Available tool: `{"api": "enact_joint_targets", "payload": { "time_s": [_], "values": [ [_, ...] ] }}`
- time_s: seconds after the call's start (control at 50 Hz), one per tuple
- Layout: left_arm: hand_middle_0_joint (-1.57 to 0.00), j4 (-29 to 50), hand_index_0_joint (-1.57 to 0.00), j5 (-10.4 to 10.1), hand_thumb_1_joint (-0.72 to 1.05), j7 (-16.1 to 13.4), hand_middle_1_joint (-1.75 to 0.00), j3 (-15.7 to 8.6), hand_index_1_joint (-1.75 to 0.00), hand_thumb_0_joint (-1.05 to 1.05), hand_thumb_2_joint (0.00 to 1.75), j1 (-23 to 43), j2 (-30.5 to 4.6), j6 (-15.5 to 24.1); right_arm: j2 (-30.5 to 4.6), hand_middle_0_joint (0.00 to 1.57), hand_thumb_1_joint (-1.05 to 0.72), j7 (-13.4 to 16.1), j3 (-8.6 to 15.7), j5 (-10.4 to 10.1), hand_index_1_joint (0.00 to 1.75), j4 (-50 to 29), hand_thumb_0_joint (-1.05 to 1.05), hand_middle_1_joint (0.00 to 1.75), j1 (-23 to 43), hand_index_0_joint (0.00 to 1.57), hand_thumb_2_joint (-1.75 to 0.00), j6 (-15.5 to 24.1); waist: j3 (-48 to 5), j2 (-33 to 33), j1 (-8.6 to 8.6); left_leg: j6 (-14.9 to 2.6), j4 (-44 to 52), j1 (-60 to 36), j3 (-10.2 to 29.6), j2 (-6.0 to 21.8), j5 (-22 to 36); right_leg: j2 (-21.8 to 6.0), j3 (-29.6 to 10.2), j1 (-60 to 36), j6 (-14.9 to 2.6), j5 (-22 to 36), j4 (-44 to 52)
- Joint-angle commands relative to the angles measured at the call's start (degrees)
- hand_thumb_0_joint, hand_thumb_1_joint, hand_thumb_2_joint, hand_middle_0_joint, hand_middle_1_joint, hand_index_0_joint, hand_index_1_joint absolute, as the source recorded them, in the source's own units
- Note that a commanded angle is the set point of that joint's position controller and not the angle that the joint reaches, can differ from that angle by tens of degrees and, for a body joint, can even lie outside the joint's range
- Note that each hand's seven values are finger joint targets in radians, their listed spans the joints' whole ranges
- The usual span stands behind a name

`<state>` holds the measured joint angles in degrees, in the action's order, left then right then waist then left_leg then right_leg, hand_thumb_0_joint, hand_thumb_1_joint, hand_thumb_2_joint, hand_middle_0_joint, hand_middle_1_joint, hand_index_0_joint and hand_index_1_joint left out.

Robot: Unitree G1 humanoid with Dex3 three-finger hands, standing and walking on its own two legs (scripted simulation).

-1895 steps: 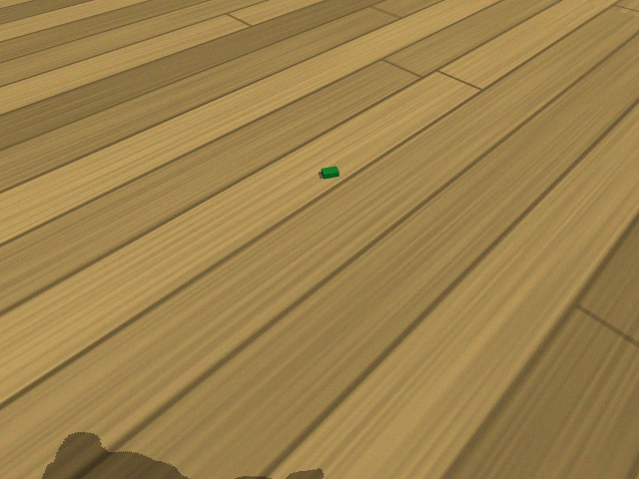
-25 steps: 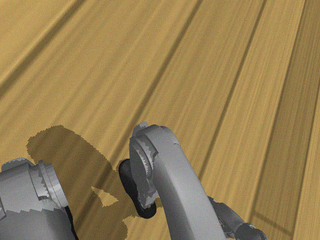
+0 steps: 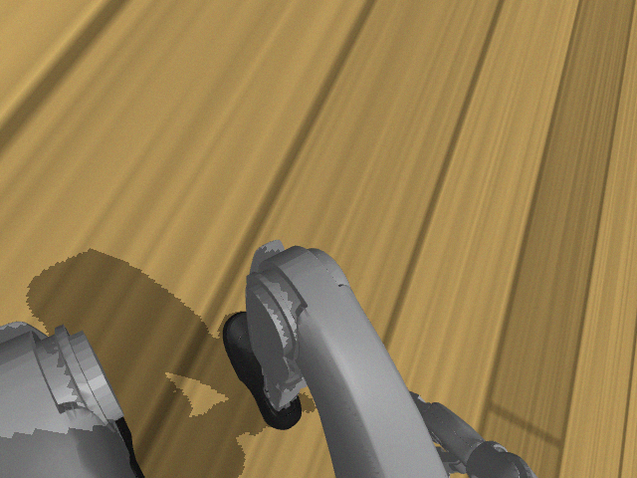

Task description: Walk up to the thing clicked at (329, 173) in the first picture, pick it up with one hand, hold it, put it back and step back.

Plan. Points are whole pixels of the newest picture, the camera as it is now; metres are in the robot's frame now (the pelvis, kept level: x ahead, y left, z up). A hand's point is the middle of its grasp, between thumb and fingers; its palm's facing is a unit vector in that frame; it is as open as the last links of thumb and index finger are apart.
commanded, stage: open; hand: left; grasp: from above
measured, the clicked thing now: out of the picture +0.45 +0.35 -0.29
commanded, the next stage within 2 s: withdraw in 0.98 s
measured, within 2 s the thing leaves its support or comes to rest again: neither
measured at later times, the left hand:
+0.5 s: hand out of the picture +0.44 +0.35 -0.25, palm faces -0.41 -0.19 -0.89, open 10.3 cm
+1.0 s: hand out of the picture +0.45 +0.34 -0.25, palm faces -0.40 -0.20 -0.89, open 13.2 cm
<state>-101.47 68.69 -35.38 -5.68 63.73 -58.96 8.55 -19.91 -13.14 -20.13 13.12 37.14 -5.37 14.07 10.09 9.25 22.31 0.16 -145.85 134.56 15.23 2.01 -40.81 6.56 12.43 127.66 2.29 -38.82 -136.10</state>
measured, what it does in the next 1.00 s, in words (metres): stands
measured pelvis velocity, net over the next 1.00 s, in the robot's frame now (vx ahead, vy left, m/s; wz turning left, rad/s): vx -0.01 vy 0.00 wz -0.01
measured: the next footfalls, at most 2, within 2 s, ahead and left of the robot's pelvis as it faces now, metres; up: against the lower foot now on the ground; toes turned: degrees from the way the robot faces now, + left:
none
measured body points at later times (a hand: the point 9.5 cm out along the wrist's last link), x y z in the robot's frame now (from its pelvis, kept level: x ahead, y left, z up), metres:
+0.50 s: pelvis +0.00 +0.00 +0.00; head +0.28 +0.14 +0.33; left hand +0.46 +0.36 -0.20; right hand +0.06 -0.24 -0.05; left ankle +0.06 +0.13 -0.27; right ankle +0.11 -0.11 -0.27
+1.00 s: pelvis -0.01 +0.00 +0.01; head +0.28 +0.14 +0.32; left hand +0.46 +0.35 -0.20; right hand +0.06 -0.24 -0.04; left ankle +0.06 +0.13 -0.27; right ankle +0.11 -0.11 -0.27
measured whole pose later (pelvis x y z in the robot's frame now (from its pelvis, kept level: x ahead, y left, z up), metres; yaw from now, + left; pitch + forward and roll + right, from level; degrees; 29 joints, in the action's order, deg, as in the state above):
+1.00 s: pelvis -0.01 +0.00 +0.01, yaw -1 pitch +27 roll -15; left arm -99.9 67.5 -34.4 -4.7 64.0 -61.2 8.6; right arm -20.7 -12.6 -21.4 13.3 34.9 -5.0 13.6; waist 11.9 9.8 22.7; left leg -0.4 -144.6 133.8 15.8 2.3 -40.2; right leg 6.9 12.9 126.3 2.8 -37.9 -133.9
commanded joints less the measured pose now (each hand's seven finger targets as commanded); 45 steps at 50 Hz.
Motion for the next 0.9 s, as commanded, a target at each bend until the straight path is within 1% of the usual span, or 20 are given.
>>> {"api": "enact_joint_targets", "payload": {
  "time_s": [0.0, 0.06, 0.08, 0.12, 0.14, 0.2, 0.22, 0.28, 0.32, 0.34, 0.4, 0.42, 0.46, 0.52, 0.56, 0.64, 0.66, 0.74, 0.78, 0.88],
  "values": [
    [-1.19, 5.6, -1.24, -0.8, 0.86, -2.1, -0.28, 1.3, -0.23, 0.0, 0.19, 14.5, -12.5, 0.4, -18.2, 0.2, -0.9, 0.7, 5.3, 0.1, 0.3, 0.9, 0.0, 0.3, -10.1, 0.2, -0.9, -0.3, -34.9, -31.0, 2.66, -0.88, 14.6, -26.4, -5.1, 2.4, 11.2, 1.9, 3.8, -21.9, -3.46, 15.5, 13.1],
    [-1.02, 9.5, -1.06, -1.1, 0.68, -1.8, -0.33, 0.6, -0.3, 0.0, 0.27, 16.3, -14.5, 0.8, -18.5, 0.2, -0.9, 0.7, 5.2, -0.1, 0.3, 0.7, 0.0, 0.3, -10.9, 0.2, -0.9, -0.2, -38.6, -32.2, 1.79, -0.9, 13.7, -28.3, -5.1, 2.4, 14.2, 1.6, 4.0, -23.2, -3.31, 17.6, 12.4],
    [-0.94, 6.3, -0.98, -0.6, 0.6, -1.6, -0.34, 1.2, -0.3, 0.0, 0.25, 13.6, -13.8, 0.4, -18.4, 0.2, -0.9, 0.5, 5.2, 0.0, 0.3, 0.6, 0.0, 0.3, -10.6, 0.2, -0.9, -0.4, -37.4, -32.4, 2.09, -0.74, 14.0, -28.7, -5.0, 2.6, 14.9, 1.8, 3.7, -24.2, -3.44, 18.2, 12.2],
    [-0.81, 8.5, -0.86, -1.2, 0.44, -1.7, -0.35, 0.8, -0.3, 0.0, 0.24, 15.4, -14.0, 1.0, -18.7, 0.2, -0.89, 0.6, 5.2, -0.3, 0.3, 0.4, 0.0, 0.3, -10.4, 0.2, -0.9, -0.3, -38.3, -31.2, 2.51, -0.88, 13.9, -28.6, -4.3, 2.6, 14.7, 1.8, 4.4, -23.1, -3.21, 18.0, 12.3],
    [-0.78, 5.5, -0.82, -1.2, 0.36, -1.4, -0.36, 1.6, -0.32, 0.0, 0.24, 14.1, -12.8, 0.7, -18.7, 0.2, -0.89, 0.5, 5.3, -0.2, 0.3, 0.4, 0.0, 0.3, -10.7, 0.2, -0.9, -0.3, -35.5, -30.3, 3.29, -0.97, 13.9, -27.3, -4.3, 2.6, 13.2, 1.8, 4.1, -22.6, -3.29, 17.0, 12.4],
    [-0.68, 8.0, -0.71, -1.3, 0.2, -1.6, -0.45, 0.6, -0.41, 0.0, 0.34, 14.6, -14.4, 1.0, -18.8, 0.2, -0.9, 0.7, 5.1, -0.2, 0.3, 0.0, 0.0, 0.3, -10.3, 0.2, -0.9, -0.4, -37.1, -31.8, 2.1, -0.59, 14.9, -28.7, -3.9, 2.7, 13.7, 1.8, 4.7, -22.6, -3.42, 17.0, 12.4],
    [-0.66, 7.3, -0.69, -1.0, 0.17, -1.4, -0.47, 1.2, -0.44, 0.0, 0.37, 14.2, -13.8, 0.8, -18.8, 0.2, -0.9, 0.6, 5.0, -0.2, 0.3, 0.0, 0.0, 0.3, -10.6, 0.2, -0.9, -0.4, -36.4, -32.6, 2.59, -0.55, 14.7, -29.2, -4.2, 2.7, 13.9, 1.7, 4.4, -22.9, -3.4, 17.1, 12.5],
    [-0.6, 8.0, -0.63, -0.8, 0.11, -1.6, -0.54, 0.3, -0.5, 0.0, 0.42, 14.1, -14.4, 0.8, -19.2, 0.2, -0.89, 0.6, 5.2, -0.1, 0.3, 0.1, 0.0, 0.3, -9.7, 0.2, -0.9, -0.7, -37.5, -34.3, 1.8, 0.05, 15.9, -30.5, -3.4, 2.8, 14.1, 1.7, 5.2, -21.4, -3.71, 16.7, 11.5],
    [-0.56, 6.1, -0.58, -0.8, 0.05, -1.5, -0.57, 0.7, -0.54, 0.0, 0.48, 12.9, -13.3, 0.5, -19.2, 0.2, -0.89, 0.7, 5.3, -0.1, 0.3, 0.1, 0.0, 0.3, -9.3, 0.2, -0.9, -0.9, -35.9, -34.1, 2.13, 0.21, 16.3, -30.3, -2.9, 2.9, 13.5, 1.5, 5.4, -19.7, -3.75, 16.0, 11.0],
    [-0.53, 4.6, -0.56, -0.1, 0.03, -1.2, -0.59, 0.8, -0.56, 0.0, 0.49, 12.7, -13.4, 0.2, -19.5, 0.2, -0.89, 0.6, 5.3, 0.0, 0.3, 0.1, 0.0, 0.3, -10.0, 0.2, -0.9, -0.9, -34.1, -34.0, 3.13, 0.21, 16.3, -30.1, -2.9, 2.9, 13.1, 1.4, 5.3, -19.1, -3.77, 15.7, 11.0],
    [-0.48, 7.6, -0.5, -0.7, -0.04, -0.9, -0.64, 2.4, -0.62, 0.0, 0.55, 15.4, -12.5, 0.5, -18.9, 0.2, -0.9, 0.7, 5.1, -0.2, 0.3, -1.0, 0.0, 0.3, -9.5, 0.2, -0.9, -0.9, -33.0, -32.2, 3.46, -0.51, 15.5, -27.6, -3.9, 2.7, 11.6, 1.8, 4.5, -20.4, -3.58, 15.5, 12.7],
    [-0.45, 6.4, -0.48, -0.8, -0.07, -1.0, -0.67, 1.3, -0.65, 0.0, 0.57, 14.6, -13.6, 0.5, -19.6, 0.2, -0.9, 0.8, 5.2, -0.2, 0.3, -0.9, 0.0, 0.3, -9.7, 0.2, -0.9, -0.8, -32.9, -31.4, 3.29, -0.56, 15.5, -27.1, -3.9, 2.7, 11.1, 1.7, 4.6, -20.2, -3.44, 15.1, 12.9],
    [-0.42, 5.6, -0.44, -1.1, -0.11, -0.8, -0.7, 1.5, -0.68, 0.0, 0.61, 13.3, -13.4, 0.8, -19.6, 0.2, -0.89, 0.9, 5.1, 0.1, 0.3, -0.5, 0.0, 0.3, -10.2, 0.2, -0.9, -0.7, -33.1, -31.1, 3.33, -0.61, 15.4, -27.0, -4.3, 2.7, 10.8, 1.8, 4.4, -21.6, -3.37, 14.9, 13.4],
    [-0.38, 5.0, -0.39, -1.2, -0.16, -0.6, -0.73, 1.0, -0.71, 0.0, 0.65, 12.6, -13.9, 1.1, -19.4, 0.2, -0.89, 0.9, 4.9, 0.1, 0.3, -0.4, 0.0, 0.3, -11.0, 0.2, -0.9, -0.8, -34.0, -29.6, 3.34, -0.77, 14.9, -26.8, -4.0, 2.7, 11.5, 1.7, 4.6, -22.2, -3.12, 15.6, 13.4],
    [-0.36, 9.3, -0.36, -1.6, -0.2, -0.5, -0.74, 1.5, -0.73, 0.0, 0.69, 15.2, -13.9, 1.7, -19.4, 0.2, -0.89, 1.0, 5.0, 0.1, 0.3, -0.4, 0.0, 0.3, -10.7, 0.2, -0.9, -0.7, -36.4, -33.2, 2.73, -0.13, 16.1, -30.6, -3.4, 2.8, 13.2, 1.5, 5.0, -22.2, -3.42, 16.4, 12.7],
    [-0.31, 6.7, -0.32, -0.6, -0.24, -0.5, -0.78, 1.0, -0.78, 0.0, 0.72, 12.7, -14.8, 1.3, -19.8, 0.2, -0.89, 0.9, 4.9, 0.0, 0.3, -1.1, 0.0, 0.3, -11.1, 0.2, -0.9, -0.9, -35.1, -31.7, 3.19, -0.33, 15.7, -29.3, -3.5, 2.8, 13.4, 1.8, 4.9, -23.0, -3.33, 16.8, 12.8],
    [-0.3, 8.7, -0.3, -0.6, -0.25, -0.5, -0.79, 2.0, -0.78, 0.0, 0.73, 14.6, -14.3, 1.4, -19.4, 0.2, -0.89, 0.9, 4.8, -0.1, 0.3, -1.4, 0.0, 0.3, -10.3, 0.2, -0.9, -0.9, -35.0, -32.0, 3.12, -0.45, 15.1, -28.9, -4.1, 2.8, 13.4, 1.9, 4.4, -22.7, -3.31, 17.0, 13.0],
    [-0.24, 9.0, -0.24, -0.9, -0.32, -1.5, -0.84, 0.5, -0.84, 0.0, 0.79, 13.8, -15.1, 1.1, -19.6, 0.2, -0.89, 0.8, 4.6, 0.2, 0.3, -0.9, 0.0, 0.3, -10.3, 0.2, -0.9, -0.9, -36.6, -34.4, 2.2, 0.09, 16.2, -30.6, -3.5, 3.0, 15.2, 1.8, 5.1, -22.8, -3.52, 17.9, 12.5],
    [-0.22, 7.1, -0.22, -0.5, -0.34, -1.3, -0.85, 1.1, -0.85, 0.0, 0.81, 12.4, -14.3, 0.5, -19.6, 0.2, -0.89, 0.7, 4.6, 0.2, 0.3, -1.0, 0.0, 0.3, -10.8, 0.2, -0.9, -1.0, -35.0, -33.1, 3.21, -0.22, 15.6, -29.6, -4.0, 2.9, 15.3, 2.0, 4.7, -23.5, -3.34, 18.4, 12.9],
    [-0.18, 8.4, -0.17, -1.9, -0.4, -1.2, -0.89, 1.1, -0.9, 0.0, 0.86, 14.3, -15.0, 0.3, -19.4, 0.2, -0.89, 0.9, 4.5, -0.1, 0.3, -1.1, 0.0, 0.3, -10.5, 0.2, -0.9, -0.7, -34.9, -32.9, 2.77, -0.53, 15.5, -28.3, -4.2, 2.8, 13.1, 1.9, 4.3, -22.7, -3.48, 16.6, 13.4]
  ]
}}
